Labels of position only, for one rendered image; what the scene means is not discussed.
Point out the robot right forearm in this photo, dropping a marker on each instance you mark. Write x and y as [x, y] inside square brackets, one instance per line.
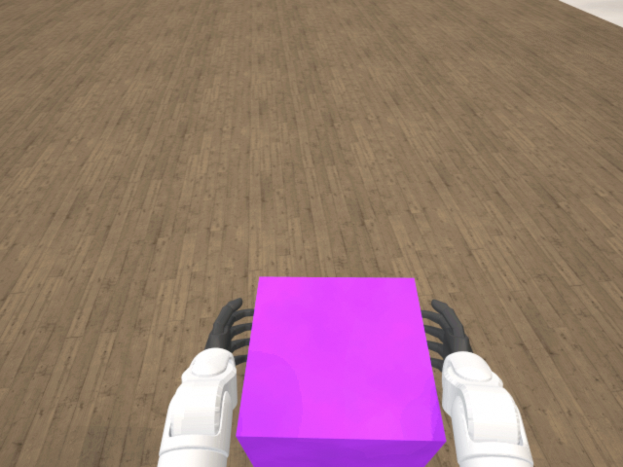
[487, 424]

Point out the left robot hand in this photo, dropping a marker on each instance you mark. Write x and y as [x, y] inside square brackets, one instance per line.
[223, 330]

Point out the right robot hand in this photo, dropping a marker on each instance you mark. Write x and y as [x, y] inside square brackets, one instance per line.
[451, 335]

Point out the carton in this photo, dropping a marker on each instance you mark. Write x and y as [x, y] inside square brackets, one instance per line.
[338, 374]

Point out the robot left forearm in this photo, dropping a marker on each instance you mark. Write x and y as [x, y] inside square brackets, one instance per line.
[199, 417]

